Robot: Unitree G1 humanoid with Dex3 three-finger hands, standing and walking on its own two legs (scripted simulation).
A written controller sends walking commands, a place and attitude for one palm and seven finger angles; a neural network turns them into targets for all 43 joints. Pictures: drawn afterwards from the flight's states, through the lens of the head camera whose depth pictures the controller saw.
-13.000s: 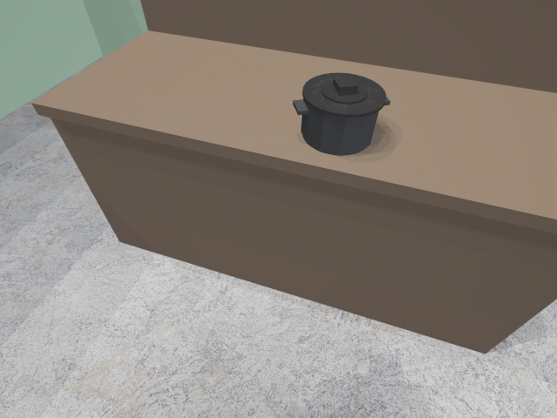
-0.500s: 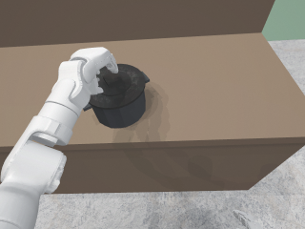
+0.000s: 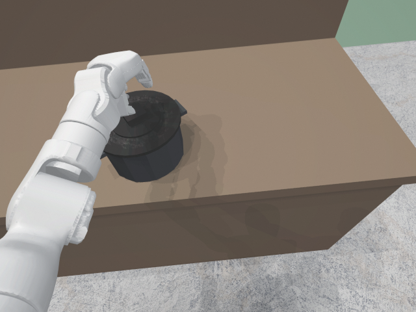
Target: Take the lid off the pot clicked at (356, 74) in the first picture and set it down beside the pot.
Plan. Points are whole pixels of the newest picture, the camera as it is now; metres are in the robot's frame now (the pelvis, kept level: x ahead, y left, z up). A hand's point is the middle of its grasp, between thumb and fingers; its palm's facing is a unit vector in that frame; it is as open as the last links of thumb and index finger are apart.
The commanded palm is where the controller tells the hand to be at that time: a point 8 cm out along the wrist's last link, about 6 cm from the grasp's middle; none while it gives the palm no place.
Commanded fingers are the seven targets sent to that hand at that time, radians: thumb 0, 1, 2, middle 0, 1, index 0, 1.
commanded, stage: move the open hand above the knob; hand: left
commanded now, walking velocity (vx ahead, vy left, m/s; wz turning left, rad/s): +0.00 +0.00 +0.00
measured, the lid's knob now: (133, 113) +0.51 +0.14 +0.08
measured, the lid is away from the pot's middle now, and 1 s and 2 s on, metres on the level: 0.00 0.00 0.00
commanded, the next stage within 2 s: lower the open fingers around the knob in 0.40 s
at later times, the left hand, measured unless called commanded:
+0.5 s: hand (122, 100) +0.47 +0.14 +0.16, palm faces -0.31 -0.06 -0.95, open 10.1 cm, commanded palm +0.47 +0.14 +0.22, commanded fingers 0.00 -0.27 1.35 -0.82 -0.08 -0.82 -0.08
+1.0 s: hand (127, 113) +0.47 +0.14 +0.12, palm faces -0.40 -0.09 -0.91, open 10.1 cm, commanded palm +0.48 +0.15 +0.18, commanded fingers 0.00 -0.27 1.35 -0.82 -0.08 -0.82 -0.08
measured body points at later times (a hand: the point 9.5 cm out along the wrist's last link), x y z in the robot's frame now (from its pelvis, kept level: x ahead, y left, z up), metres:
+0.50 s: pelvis +0.00 +0.00 +0.00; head +0.04 -0.02 +0.45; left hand +0.48 +0.14 +0.21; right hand +0.10 -0.25 -0.13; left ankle -0.03 +0.09 -0.74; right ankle +0.00 -0.13 -0.74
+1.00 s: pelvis +0.00 +0.00 +0.00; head +0.05 -0.02 +0.45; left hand +0.49 +0.14 +0.17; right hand +0.05 -0.26 -0.14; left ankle -0.03 +0.09 -0.74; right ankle +0.00 -0.13 -0.74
